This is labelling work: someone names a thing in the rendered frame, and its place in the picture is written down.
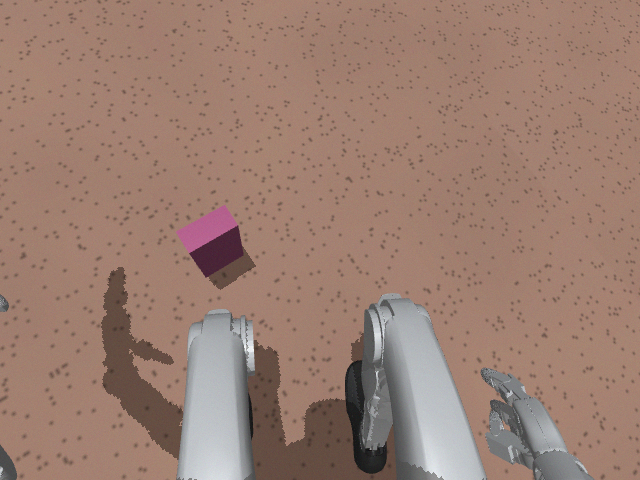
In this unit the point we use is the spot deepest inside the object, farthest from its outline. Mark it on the right robot foot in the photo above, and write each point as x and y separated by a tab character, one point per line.
367	460

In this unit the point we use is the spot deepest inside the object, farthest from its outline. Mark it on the right robot hand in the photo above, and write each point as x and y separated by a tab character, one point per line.
533	431

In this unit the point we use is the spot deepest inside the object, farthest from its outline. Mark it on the carton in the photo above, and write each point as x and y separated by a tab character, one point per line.
213	241

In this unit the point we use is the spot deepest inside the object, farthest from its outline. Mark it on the right robot arm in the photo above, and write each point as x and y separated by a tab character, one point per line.
558	465

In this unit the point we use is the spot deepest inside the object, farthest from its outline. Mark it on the left robot arm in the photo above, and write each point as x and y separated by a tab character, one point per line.
7	468

